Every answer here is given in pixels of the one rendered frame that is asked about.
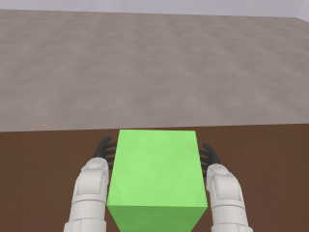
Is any left robot hand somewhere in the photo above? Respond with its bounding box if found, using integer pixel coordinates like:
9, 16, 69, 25
93, 136, 118, 170

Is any right robot hand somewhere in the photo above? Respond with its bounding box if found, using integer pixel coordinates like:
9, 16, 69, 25
198, 143, 220, 178

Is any robot right forearm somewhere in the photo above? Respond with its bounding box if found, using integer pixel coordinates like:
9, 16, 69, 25
206, 163, 253, 232

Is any carton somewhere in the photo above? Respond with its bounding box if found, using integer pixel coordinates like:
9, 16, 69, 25
106, 130, 208, 232

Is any robot left forearm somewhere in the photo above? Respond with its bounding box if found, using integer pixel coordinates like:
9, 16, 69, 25
63, 158, 109, 232

